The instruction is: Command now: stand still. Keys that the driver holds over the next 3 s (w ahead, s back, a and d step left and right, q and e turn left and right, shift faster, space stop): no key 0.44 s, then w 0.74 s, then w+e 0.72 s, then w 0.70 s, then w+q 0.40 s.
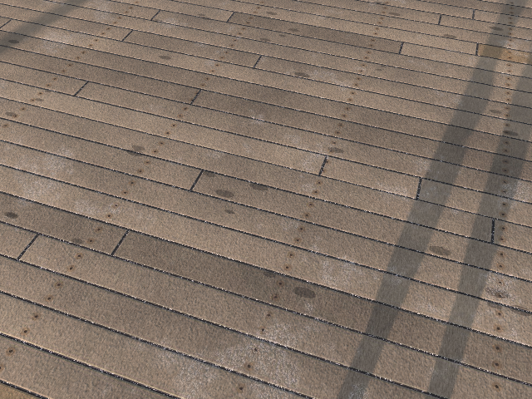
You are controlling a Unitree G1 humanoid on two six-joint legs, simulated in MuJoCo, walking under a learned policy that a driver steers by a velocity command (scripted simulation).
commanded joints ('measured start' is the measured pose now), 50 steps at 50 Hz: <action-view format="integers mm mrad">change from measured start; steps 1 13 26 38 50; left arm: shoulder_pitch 25 56 76 314 358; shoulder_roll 99 85 71 113 142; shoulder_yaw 13 7 7 26 10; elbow -22 -17 -20 -23 -67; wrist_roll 0 -2 -9 -9 -2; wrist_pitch -6 -7 -15 -149 -107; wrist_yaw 4 5 6 -59 -23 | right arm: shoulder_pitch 71 106 144 -1 -372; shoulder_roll -95 -80 -122 -94 -68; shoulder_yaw -15 -11 -29 -36 -34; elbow -11 3 -2 -141 -268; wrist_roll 1 2 20 57 33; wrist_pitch -5 -5 0 -99 -86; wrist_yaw -3 -4 -16 22 59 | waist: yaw -1 -3 -20 51 71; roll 11 10 85 -100 -74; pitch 17 23 94 84 120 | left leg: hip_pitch -140 -145 -197 -697 -545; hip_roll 30 28 74 66 87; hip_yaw -20 -13 -105 -89 78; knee -115 -112 -181 803 183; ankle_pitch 131 131 -428 -82 342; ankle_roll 9 8 87 78 7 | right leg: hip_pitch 94 88 -50 328 193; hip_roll -4 -2 78 -346 -180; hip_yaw -7 -6 -88 536 28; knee -47 -44 76 -326 -413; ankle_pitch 129 131 -348 -279 218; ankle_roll -32 -35 -52 -286 -218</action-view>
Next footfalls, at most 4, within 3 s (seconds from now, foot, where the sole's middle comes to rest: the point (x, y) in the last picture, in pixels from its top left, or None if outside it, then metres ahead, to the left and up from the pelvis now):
1.16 left None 0.46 0.11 -0.77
1.74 right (331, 314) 0.75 -0.15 -0.77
2.22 left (298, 215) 1.10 -0.07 -0.77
2.76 right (396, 181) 1.26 -0.41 -0.77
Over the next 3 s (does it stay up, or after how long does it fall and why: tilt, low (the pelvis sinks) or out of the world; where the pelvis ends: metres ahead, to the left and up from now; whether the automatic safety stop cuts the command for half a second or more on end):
stays up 1.25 -0.30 0.01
